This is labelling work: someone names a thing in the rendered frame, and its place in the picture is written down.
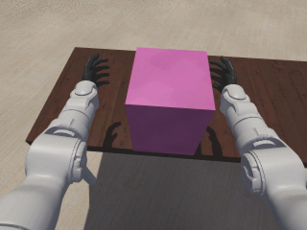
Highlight left robot upper arm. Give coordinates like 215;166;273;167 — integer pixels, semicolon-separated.
0;133;87;230

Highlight right robot forearm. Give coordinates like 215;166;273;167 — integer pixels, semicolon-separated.
219;84;307;185

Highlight robot left hand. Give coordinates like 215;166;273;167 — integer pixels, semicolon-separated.
81;53;109;88

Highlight robot right hand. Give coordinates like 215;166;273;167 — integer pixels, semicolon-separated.
209;56;237;95

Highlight left robot forearm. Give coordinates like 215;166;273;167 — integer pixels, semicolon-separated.
24;80;100;176

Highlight right robot upper arm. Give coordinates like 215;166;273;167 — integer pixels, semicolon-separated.
241;147;307;230

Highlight carton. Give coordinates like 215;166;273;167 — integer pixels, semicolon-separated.
125;47;216;155

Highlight table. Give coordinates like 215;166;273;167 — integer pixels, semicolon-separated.
25;47;307;189

